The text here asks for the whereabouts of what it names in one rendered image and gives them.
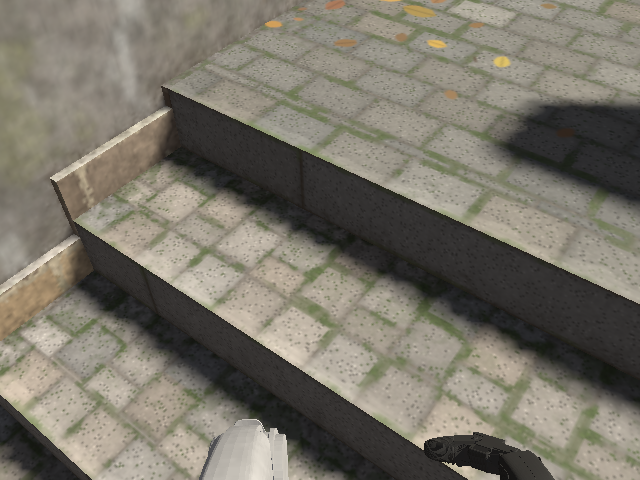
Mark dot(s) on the right robot hand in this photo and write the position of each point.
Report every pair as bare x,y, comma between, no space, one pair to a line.
488,454

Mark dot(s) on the left robot thigh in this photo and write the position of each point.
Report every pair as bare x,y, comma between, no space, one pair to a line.
247,453

